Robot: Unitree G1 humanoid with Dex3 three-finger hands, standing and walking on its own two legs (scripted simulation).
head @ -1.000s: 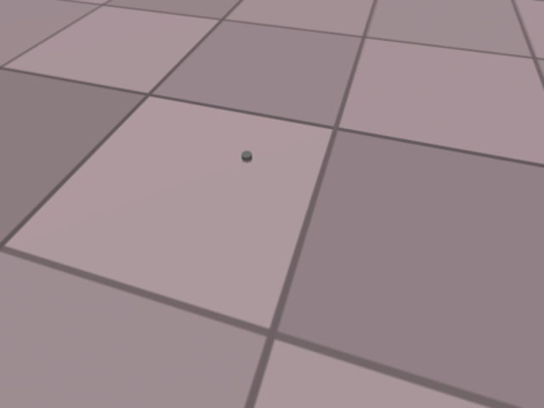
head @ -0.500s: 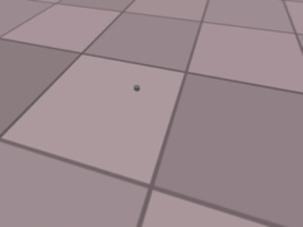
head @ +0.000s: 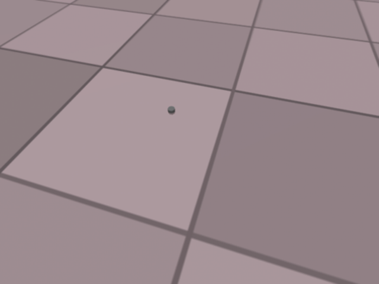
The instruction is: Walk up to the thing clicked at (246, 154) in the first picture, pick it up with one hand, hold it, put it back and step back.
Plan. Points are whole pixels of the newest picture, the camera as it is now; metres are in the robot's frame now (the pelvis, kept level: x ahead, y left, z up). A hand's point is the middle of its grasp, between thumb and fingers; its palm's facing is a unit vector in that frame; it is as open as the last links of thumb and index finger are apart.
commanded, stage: stand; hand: left
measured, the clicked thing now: (171, 109) +1.45 +0.15 -0.77
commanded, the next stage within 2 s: walk up in 0.12 s
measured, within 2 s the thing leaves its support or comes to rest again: neither
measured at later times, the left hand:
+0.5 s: hand (20, 277) +0.18 +0.41 -0.15, palm faces -0.27 -0.83 -0.50, open 7.4 cm
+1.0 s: hand (99, 143) +0.58 +0.32 -0.15, palm faces -0.50 -0.69 -0.52, open 7.4 cm
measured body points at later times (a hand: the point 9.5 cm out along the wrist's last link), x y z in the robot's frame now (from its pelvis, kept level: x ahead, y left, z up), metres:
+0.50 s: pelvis +0.08 +0.12 -0.02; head +0.11 +0.09 +0.42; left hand +0.19 +0.45 -0.12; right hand +0.11 -0.25 -0.13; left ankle +0.16 +0.23 -0.75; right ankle -0.01 -0.10 -0.74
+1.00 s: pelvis +0.31 +0.16 -0.04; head +0.32 +0.12 +0.41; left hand +0.61 +0.36 -0.11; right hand +0.15 -0.11 -0.17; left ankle +0.25 +0.28 -0.66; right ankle +0.31 +0.03 -0.75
